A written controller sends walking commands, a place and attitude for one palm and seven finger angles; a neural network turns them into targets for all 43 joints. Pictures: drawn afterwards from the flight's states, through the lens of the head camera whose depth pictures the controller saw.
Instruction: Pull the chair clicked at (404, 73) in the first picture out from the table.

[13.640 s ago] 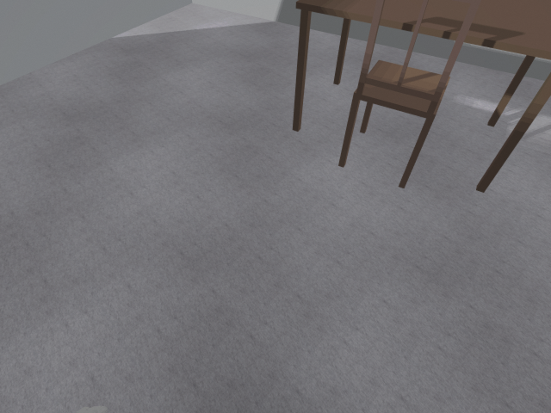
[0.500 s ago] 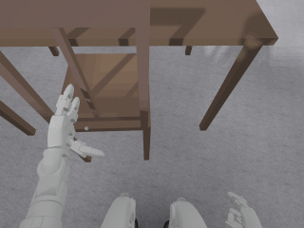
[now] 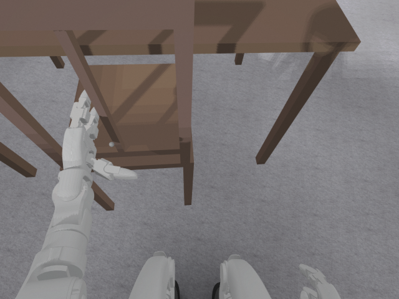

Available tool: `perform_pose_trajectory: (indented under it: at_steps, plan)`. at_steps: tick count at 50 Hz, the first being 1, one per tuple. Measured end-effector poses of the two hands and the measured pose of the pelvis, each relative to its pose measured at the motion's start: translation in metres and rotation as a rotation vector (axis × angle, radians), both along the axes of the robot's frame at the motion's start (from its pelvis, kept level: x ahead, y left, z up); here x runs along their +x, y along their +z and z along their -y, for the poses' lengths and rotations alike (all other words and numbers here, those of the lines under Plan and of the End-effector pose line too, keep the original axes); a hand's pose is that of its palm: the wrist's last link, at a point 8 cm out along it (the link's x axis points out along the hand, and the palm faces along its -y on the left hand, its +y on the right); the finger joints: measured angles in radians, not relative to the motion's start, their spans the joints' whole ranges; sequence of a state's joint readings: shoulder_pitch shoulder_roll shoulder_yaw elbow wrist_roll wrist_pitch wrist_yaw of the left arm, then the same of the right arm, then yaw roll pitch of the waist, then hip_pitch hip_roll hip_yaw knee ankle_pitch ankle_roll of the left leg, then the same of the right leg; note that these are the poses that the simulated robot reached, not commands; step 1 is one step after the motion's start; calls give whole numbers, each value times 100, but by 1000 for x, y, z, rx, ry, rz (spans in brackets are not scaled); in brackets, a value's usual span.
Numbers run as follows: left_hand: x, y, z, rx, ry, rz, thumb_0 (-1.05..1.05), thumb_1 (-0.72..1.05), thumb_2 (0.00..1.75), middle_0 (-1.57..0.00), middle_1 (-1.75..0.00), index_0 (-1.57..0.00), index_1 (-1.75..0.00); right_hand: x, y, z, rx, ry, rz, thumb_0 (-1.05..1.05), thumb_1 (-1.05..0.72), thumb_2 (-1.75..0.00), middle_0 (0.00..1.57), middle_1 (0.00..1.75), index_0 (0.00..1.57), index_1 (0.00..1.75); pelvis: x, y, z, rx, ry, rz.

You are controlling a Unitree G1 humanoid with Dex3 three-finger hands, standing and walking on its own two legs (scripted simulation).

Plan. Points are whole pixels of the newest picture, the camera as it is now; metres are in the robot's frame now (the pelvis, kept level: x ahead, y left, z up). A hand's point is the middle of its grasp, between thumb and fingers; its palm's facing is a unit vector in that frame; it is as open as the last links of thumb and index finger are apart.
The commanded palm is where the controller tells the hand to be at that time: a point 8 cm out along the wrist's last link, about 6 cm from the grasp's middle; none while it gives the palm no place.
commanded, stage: push the fingers through the gap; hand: left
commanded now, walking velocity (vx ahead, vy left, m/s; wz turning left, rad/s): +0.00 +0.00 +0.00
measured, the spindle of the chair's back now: (100, 106) +0.47 +0.20 +0.06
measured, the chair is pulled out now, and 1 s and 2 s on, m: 0.00 0.00 0.00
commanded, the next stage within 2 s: hook a spindle and tug to test in 0.74 s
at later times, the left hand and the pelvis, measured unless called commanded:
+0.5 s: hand (117, 127) +0.45 +0.18 +0.03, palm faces +0.07 -1.00 -0.04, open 16.9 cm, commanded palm +0.42 +0.22 +0.02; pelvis +0.00 +0.00 +0.00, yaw -1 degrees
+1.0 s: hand (113, 133) +0.43 +0.18 +0.03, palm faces +0.08 -1.00 -0.04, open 16.7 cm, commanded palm +0.41 +0.22 +0.02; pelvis +0.00 +0.00 +0.00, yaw +0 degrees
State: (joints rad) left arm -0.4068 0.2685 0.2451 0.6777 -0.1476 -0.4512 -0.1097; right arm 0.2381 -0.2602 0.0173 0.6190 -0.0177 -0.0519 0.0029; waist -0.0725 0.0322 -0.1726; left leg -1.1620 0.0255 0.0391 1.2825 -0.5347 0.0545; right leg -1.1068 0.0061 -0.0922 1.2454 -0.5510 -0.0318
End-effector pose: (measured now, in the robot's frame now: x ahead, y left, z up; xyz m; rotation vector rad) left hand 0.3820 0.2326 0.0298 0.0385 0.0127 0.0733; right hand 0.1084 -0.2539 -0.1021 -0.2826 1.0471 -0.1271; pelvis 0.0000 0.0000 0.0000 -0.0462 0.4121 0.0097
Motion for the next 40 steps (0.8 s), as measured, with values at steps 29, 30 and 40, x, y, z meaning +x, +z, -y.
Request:
perform_pose_trajectory:
  at_steps: [29,30,40]
  plan:
    - [37,-4,2,4,9,-19,-1,-50,30,-6,-8,-6,-8,-38,-4,2,14,-68,-143,1,-90,-90,20,30,20,30,5,1,-2,0,-17,-29]
    - [35,-3,1,4,13,-15,-1,-50,30,-6,-8,-6,-8,-38,-4,2,14,-67,-142,1,-90,-90,20,30,20,30,5,1,-2,0,-16,-28]
    - [28,0,-2,3,4,1,-1,-50,30,-6,-8,-6,-8,-25,-3,5,6,-45,-113,1,-90,-90,20,30,20,30,5,1,1,-2,-8,-19]
